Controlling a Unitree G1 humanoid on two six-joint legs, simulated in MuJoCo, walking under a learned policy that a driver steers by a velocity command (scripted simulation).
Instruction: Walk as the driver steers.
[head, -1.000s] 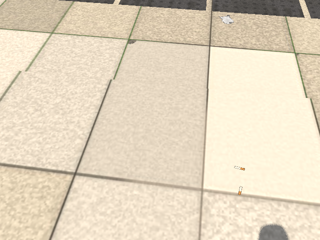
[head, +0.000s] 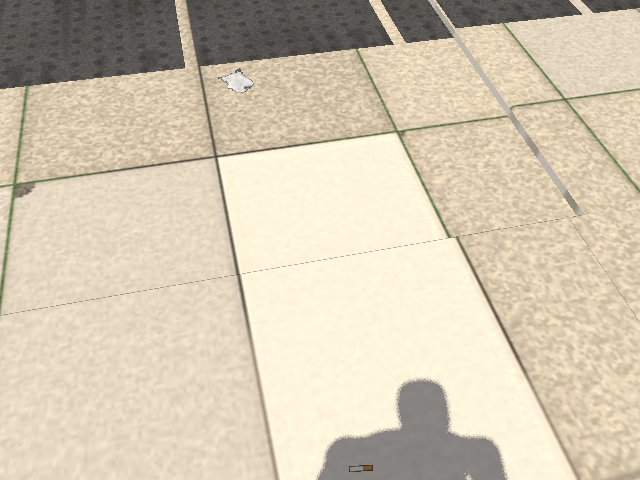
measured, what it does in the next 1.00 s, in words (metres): walks ahead, turning left: right foot, then left foot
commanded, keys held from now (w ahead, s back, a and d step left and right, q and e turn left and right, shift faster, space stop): w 0.14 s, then w+q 0.70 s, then w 0.10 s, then w+e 0.06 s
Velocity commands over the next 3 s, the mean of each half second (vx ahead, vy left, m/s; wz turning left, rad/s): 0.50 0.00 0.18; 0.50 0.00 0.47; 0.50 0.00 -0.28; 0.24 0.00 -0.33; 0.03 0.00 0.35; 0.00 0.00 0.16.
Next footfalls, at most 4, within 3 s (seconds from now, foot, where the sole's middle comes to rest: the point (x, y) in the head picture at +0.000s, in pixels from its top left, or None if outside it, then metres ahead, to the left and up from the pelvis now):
0.30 right None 0.33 -0.12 -0.78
0.82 left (259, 451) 0.56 0.13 -0.78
1.40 right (270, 317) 0.89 0.12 -0.78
1.94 left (210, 252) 1.13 0.29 -0.82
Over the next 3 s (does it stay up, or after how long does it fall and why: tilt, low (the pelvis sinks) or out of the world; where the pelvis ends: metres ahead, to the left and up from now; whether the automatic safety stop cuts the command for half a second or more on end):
stays up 0.97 0.25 0.00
